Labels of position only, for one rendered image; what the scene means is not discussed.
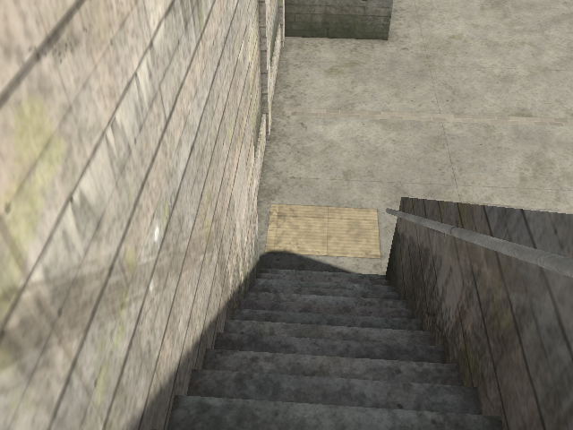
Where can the stairs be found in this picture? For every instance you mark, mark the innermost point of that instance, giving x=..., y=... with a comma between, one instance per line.
x=319, y=350

